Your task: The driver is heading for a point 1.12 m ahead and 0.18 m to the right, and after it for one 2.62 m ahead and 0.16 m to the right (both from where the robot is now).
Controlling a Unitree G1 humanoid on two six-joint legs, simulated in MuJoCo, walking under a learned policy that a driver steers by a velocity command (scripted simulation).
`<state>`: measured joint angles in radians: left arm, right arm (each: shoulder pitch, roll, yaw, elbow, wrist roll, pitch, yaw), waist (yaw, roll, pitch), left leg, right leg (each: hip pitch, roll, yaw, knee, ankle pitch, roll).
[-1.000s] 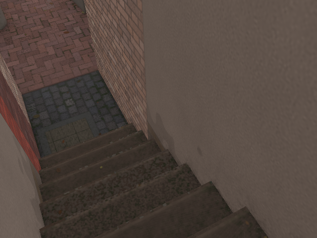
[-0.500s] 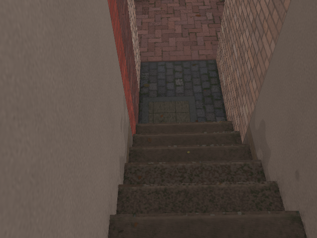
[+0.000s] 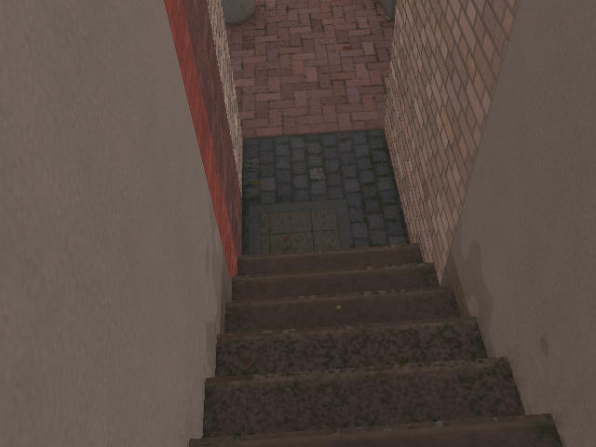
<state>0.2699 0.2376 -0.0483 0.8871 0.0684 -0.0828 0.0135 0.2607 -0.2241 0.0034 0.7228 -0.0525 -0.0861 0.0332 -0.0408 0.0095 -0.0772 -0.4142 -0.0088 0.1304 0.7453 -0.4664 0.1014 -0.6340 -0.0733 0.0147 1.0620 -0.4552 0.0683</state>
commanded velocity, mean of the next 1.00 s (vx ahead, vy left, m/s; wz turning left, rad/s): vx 0.90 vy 0.00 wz -0.20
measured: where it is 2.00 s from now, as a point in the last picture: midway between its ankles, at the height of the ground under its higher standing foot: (363, 338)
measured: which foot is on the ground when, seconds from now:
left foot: down 0.00-0.18, up 0.20-0.46, down 0.48-0.88, up 0.90-1.00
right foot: up 0.00-0.16, down 0.18-0.44, up 0.46-0.86, down 0.88-1.00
